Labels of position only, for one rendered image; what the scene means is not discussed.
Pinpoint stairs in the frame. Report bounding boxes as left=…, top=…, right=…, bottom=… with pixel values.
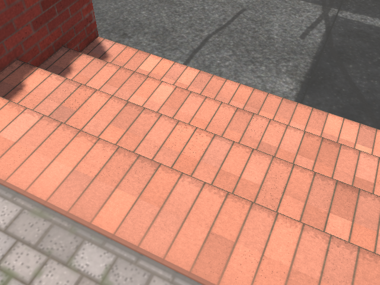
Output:
left=0, top=37, right=380, bottom=255

